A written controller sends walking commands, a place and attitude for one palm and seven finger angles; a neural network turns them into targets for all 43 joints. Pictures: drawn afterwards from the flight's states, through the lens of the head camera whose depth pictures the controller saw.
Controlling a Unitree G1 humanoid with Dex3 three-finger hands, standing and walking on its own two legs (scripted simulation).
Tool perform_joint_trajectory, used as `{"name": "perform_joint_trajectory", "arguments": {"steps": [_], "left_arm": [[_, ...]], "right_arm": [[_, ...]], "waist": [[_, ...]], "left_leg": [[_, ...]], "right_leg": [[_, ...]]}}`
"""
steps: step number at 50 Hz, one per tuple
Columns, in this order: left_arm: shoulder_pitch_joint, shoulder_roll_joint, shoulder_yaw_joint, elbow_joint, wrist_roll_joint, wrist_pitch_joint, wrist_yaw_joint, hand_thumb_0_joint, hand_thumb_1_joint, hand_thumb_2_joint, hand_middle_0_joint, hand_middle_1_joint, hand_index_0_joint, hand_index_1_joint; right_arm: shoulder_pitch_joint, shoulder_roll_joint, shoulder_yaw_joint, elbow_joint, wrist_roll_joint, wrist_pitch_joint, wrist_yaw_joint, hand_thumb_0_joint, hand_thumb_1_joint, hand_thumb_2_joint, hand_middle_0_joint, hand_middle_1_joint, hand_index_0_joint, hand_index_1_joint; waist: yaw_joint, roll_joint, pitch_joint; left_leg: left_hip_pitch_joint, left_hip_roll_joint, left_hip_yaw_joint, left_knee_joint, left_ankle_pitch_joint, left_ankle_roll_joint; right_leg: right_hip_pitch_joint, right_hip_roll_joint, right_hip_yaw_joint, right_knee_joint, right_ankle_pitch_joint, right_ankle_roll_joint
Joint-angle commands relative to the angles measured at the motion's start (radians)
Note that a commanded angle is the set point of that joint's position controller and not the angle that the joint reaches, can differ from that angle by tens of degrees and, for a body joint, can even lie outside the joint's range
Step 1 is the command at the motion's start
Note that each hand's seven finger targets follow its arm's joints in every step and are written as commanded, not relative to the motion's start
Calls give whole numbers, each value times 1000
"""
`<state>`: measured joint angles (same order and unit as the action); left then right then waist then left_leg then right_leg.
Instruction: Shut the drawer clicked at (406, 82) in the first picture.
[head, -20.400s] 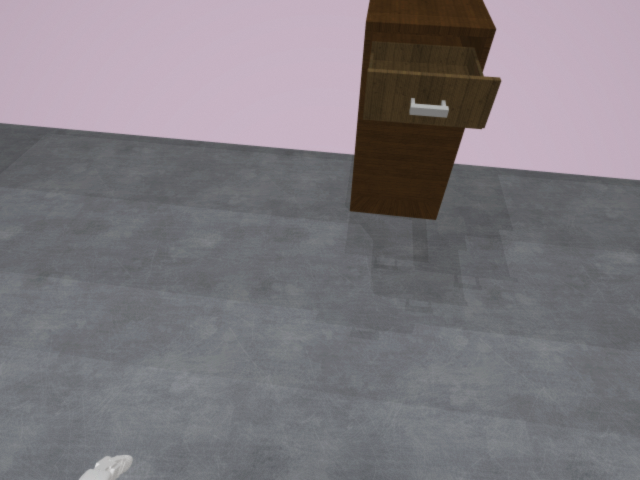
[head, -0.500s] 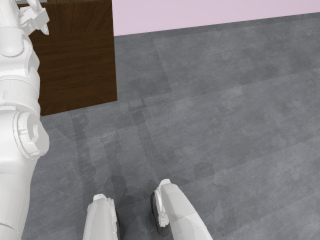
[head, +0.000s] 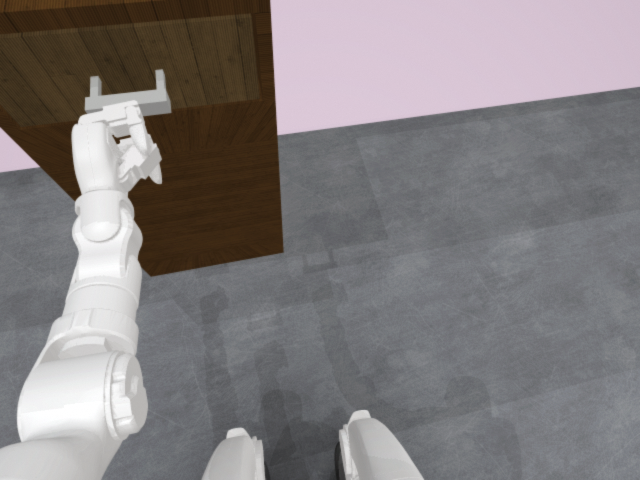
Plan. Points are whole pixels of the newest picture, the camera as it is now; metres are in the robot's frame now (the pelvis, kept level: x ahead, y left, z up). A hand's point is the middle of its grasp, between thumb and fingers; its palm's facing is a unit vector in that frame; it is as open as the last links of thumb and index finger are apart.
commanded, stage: draw the hand back to the body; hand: left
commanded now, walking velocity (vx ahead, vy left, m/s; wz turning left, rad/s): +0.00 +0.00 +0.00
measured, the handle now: (129, 93) +0.62 +0.20 +0.03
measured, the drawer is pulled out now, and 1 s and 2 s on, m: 0.00 0.00 0.00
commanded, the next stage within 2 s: step back with the hand held close in 1.22 s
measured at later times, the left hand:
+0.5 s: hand (42, 273) +0.32 +0.20 +0.14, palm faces +0.16 -0.96 -0.23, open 3.3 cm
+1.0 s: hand out of the picture +0.18 +0.25 +0.24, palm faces +0.42 -0.83 -0.36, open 3.3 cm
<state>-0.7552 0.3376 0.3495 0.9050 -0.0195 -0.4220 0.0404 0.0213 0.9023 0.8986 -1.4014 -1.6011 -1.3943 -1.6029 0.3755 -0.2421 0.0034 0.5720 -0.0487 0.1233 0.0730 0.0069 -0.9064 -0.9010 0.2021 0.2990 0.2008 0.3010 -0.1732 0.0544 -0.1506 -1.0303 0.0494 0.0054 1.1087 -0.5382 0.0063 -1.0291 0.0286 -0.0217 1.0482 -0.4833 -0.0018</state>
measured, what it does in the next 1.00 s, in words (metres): rises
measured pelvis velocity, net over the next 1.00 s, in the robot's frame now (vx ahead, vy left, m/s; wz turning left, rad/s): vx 0.00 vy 0.00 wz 0.05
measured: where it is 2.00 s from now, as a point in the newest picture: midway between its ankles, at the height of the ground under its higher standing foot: outside the picture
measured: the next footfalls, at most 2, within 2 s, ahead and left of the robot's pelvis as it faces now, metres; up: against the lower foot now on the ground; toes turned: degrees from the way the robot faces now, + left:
none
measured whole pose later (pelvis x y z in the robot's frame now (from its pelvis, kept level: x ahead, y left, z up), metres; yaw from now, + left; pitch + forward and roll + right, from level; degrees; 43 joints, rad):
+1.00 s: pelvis +0.00 +0.00 +0.09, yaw +3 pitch -4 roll -1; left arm 0.45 0.33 0.25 -0.40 -0.07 -0.07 0.10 0.02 0.90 0.90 -1.41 -1.60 -1.40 -1.60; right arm 0.21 -0.22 0.05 0.60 0.00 -0.06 -0.07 0.02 -0.90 -0.90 0.20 0.30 0.20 0.30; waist 0.06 0.07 -0.01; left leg -0.09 0.00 -0.01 0.44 -0.28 0.01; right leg -0.09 -0.01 -0.03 0.41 -0.25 0.01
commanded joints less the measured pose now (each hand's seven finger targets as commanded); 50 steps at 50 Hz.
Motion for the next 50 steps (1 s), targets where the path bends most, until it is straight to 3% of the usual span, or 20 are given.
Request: {"name": "perform_joint_trajectory", "arguments": {"steps": [1,5,6,9,11,13,15,17,18,19,20,21,23,25,28,30,35,39,40,50], "left_arm": [[-100,156,-10,-418,-95,0,-46,0,900,900,-1400,-1600,-1400,-1600],[-34,109,-51,-582,-142,11,-57,0,900,900,-1400,-1600,-1400,-1600],[-15,73,-87,-587,-143,7,-63,0,900,900,-1400,-1600,-1400,-1600],[93,36,-127,-555,-141,18,-86,0,900,900,-1400,-1600,-1400,-1600],[167,25,-145,-579,-143,43,-112,0,900,900,-1400,-1600,-1400,-1600],[210,44,-136,-623,-159,75,-135,0,900,900,-1400,-1600,-1400,-1600],[237,43,-139,-689,-179,98,-147,0,900,900,-1400,-1600,-1400,-1600],[267,79,-91,-765,-200,109,-144,0,900,900,-1400,-1600,-1400,-1600],[320,210,-114,-833,-78,154,-71,0,900,900,-1400,-1600,-1400,-1600],[344,157,-134,-911,-76,185,-34,0,900,900,-1400,-1600,-1400,-1600],[372,163,-128,-942,-79,207,-17,0,900,900,-1400,-1600,-1400,-1600],[418,134,-155,-932,-68,230,-3,0,900,900,-1400,-1600,-1400,-1600],[451,146,-141,-953,-62,264,25,0,900,900,-1400,-1600,-1400,-1600],[475,145,-146,-1008,-59,281,37,0,900,900,-1400,-1600,-1400,-1600],[584,99,-171,-1063,-57,304,44,0,900,900,-1400,-1600,-1400,-1600],[645,89,-178,-1083,-59,316,41,0,900,900,-1400,-1600,-1400,-1600],[750,117,-134,-1237,-57,314,50,0,900,900,-1400,-1600,-1400,-1600],[836,145,-79,-1389,-53,303,62,0,900,900,-1400,-1600,-1400,-1600],[874,166,-54,-1403,-52,302,65,0,900,900,-1400,-1600,-1400,-1600],[1181,160,37,-1554,-57,284,66,0,900,900,-1400,-1600,-1400,-1600]], "right_arm": [[153,-148,-60,-113,47,-14,-21,0,-900,-900,200,300,200,300],[98,-145,-59,-111,68,-48,-46,0,-900,-900,200,300,200,300],[83,-141,-58,-99,72,-56,-50,0,-900,-900,200,300,200,300],[52,-141,-57,-86,75,-72,-56,0,-900,-900,200,300,200,300],[31,-137,-58,-98,79,-80,-59,0,-900,-900,200,300,200,300],[-1,-139,-55,-113,86,-86,-64,0,-900,-900,200,300,200,300],[-38,-137,-48,-139,92,-97,-72,0,-900,-900,200,300,200,300],[-79,-134,-45,-157,94,-110,-83,0,-900,-900,200,300,200,300],[-155,-123,-49,-176,96,-86,-101,0,-900,-900,200,300,200,300],[-179,-104,-39,-207,95,-85,-115,0,-900,-900,200,300,200,300],[-193,-105,-35,-214,95,-91,-125,0,-900,-900,200,300,200,300],[-215,-101,-27,-207,98,-92,-133,0,-900,-900,200,300,200,300],[-241,-100,-17,-203,96,-91,-148,0,-900,-900,200,300,200,300],[-263,-100,-9,-202,95,-101,-159,0,-900,-900,200,300,200,300],[-278,-91,4,-197,90,-118,-164,0,-900,-900,200,300,200,300],[-286,-95,7,-188,87,-130,-164,0,-900,-900,200,300,200,300],[-313,-91,15,-177,73,-164,-163,0,-900,-900,200,300,200,300],[-319,-79,19,-169,61,-196,-160,0,-900,-900,200,300,200,300],[-322,-82,17,-161,57,-205,-159,0,-900,-900,200,300,200,300],[-322,-73,1,-147,54,-258,-151,0,-900,-900,200,300,200,300]], "waist": [[72,-26,-590],[70,-23,-460],[57,9,-412],[59,-4,-285],[79,44,-296],[95,45,-294],[105,23,-277],[124,-11,-282],[168,-28,-324],[155,-15,-289],[161,-34,-259],[163,10,-192],[164,-29,-112],[167,-57,-79],[179,-27,-44],[182,-50,0],[199,-20,42],[213,33,25],[218,21,44],[238,-19,131]], "left_leg": [[387,-45,18,-169,698,29],[450,-49,23,-231,587,30],[487,-44,16,-245,589,27],[502,-41,9,-276,548,24],[548,-44,13,-285,623,23],[567,-46,13,-304,621,22],[579,-48,5,-332,585,23],[589,-53,7,-355,556,25],[645,-57,19,-416,544,27],[664,-58,22,-445,525,29],[662,-59,16,-461,497,28],[677,-55,18,-487,485,26],[700,-51,11,-527,446,29],[738,-49,4,-563,438,33],[812,-44,-2,-614,444,28],[828,-44,-9,-643,424,27],[876,-40,-18,-703,425,25],[912,-41,-21,-726,475,20],[910,-40,-24,-732,471,19],[894,-39,-15,-742,439,17]], "right_leg": [[638,17,3,-153,823,-11],[640,22,0,-221,728,-8],[597,23,-6,-234,682,-8],[560,21,-16,-268,598,-9],[593,12,-15,-272,646,-13],[624,7,-16,-288,657,-13],[649,7,-24,-303,625,-16],[697,4,-22,-321,624,-14],[788,-25,25,-363,600,-21],[802,-30,17,-390,587,-19],[803,-28,15,-408,550,-20],[787,-31,12,-426,520,-23],[784,-29,4,-471,465,-22],[804,-24,1,-510,435,-23],[828,-27,-9,-549,412,-25],[839,-22,-8,-588,383,-25],[889,-24,-11,-639,367,-28],[937,-29,-14,-653,406,-30],[937,-23,-14,-665,399,-30],[934,-16,-11,-713,363,-23]]}}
